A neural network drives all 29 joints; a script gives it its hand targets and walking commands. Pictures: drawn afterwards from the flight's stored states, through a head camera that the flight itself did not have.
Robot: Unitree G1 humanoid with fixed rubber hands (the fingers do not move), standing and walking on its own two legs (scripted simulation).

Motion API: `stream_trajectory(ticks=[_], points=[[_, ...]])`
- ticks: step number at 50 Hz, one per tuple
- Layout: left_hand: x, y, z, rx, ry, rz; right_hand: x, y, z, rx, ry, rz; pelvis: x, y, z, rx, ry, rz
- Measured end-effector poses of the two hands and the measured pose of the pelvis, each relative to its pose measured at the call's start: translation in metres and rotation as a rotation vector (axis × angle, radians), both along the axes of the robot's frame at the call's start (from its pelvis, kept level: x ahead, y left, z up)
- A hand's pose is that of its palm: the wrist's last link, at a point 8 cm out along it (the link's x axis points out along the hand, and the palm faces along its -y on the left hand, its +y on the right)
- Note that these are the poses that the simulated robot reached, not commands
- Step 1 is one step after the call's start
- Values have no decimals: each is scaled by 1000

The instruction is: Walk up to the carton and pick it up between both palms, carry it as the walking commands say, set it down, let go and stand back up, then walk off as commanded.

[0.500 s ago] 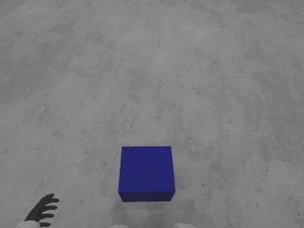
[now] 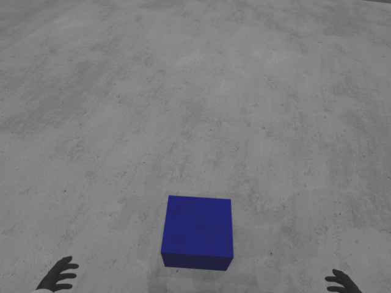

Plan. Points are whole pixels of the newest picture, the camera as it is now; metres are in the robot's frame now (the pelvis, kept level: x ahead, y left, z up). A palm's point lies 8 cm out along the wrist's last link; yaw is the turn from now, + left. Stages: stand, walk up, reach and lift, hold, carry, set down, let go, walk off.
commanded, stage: walk up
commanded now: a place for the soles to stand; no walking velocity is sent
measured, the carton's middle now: (197, 233) +0.46 +0.00 -0.66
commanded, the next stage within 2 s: reach and lift in 0.12 s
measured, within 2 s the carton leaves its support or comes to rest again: neither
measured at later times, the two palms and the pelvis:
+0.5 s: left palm (77, 253) +0.21 +0.29 -0.11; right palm (330, 273) +0.20 -0.29 -0.11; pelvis +0.00 +0.00 -0.03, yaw -2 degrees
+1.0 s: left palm (109, 210) +0.33 +0.26 -0.16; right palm (297, 224) +0.33 -0.27 -0.17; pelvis -0.04 +0.01 -0.08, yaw -2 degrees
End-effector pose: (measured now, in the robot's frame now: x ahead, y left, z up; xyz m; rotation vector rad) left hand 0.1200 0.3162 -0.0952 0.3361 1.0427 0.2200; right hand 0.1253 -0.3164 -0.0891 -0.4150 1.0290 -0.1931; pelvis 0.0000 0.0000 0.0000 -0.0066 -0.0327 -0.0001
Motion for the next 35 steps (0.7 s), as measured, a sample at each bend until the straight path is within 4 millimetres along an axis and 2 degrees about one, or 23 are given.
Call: stream_trajectory(ticks=[7,10,13,18,29,35], points=[[-7,4,-3,-8,19,23,-2,1,1,0,15,-15,-2,3,0,1,4,2],[14,0,6,-7,-51,-19,12,6,5,39,-49,-36,-9,2,-6,1,-18,-7],[32,-5,13,4,-83,-46,19,12,1,73,-66,-47,-11,1,-10,3,-38,-10],[51,-14,10,-17,-89,-27,29,19,-12,98,-55,-32,-8,0,-17,13,-18,-28],[106,-35,-25,-75,-132,-32,96,30,-33,117,-115,-32,5,-4,-42,18,151,-29],[131,-38,-41,-94,-166,-24,126,35,-46,132,-151,-22,0,-2,-55,17,259,-23]])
